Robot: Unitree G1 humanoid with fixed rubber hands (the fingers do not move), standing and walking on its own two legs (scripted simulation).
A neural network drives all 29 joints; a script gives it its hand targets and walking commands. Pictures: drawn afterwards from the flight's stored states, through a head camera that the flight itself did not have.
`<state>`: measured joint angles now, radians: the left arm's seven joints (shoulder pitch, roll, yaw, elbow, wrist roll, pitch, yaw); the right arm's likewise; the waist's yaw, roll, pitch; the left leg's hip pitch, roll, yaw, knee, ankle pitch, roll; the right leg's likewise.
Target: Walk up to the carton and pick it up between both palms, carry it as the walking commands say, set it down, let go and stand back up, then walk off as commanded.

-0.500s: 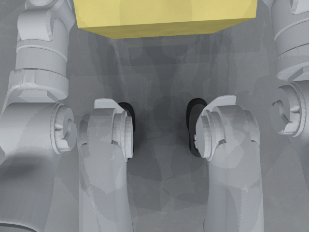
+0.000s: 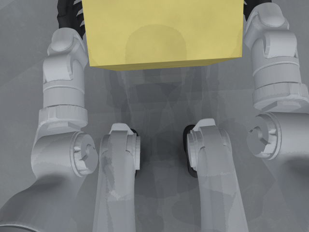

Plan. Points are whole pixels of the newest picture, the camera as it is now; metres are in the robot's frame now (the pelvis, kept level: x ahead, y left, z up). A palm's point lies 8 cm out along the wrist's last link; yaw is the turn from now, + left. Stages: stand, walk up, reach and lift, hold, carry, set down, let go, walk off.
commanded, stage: reach and lift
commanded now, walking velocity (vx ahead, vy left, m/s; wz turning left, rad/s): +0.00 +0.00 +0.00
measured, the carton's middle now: (161, 27) +0.54 -0.01 -0.18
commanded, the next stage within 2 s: none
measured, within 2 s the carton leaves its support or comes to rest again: neither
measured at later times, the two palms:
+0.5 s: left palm (39, 26) +0.50 +0.19 -0.03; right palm out of the picture +0.53 -0.18 -0.01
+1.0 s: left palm (9, 18) +0.49 +0.18 +0.04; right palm out of the picture +0.51 -0.19 +0.06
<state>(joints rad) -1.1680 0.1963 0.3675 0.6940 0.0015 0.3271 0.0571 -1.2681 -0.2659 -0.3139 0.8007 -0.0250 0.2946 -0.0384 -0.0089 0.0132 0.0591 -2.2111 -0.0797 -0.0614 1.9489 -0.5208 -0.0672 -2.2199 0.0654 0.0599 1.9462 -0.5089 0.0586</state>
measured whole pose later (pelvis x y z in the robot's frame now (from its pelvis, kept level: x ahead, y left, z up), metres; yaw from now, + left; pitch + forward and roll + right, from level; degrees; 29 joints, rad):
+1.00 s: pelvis +0.03 -0.01 +0.11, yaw -1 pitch +47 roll +1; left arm -0.87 0.07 0.47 0.65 0.15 0.39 -0.01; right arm -0.99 -0.12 -0.39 0.77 -0.14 0.36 -0.01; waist 0.02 -0.01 -0.29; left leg -1.90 -0.07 -0.09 1.59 -0.50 -0.07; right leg -1.92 0.10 0.08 1.59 -0.48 0.04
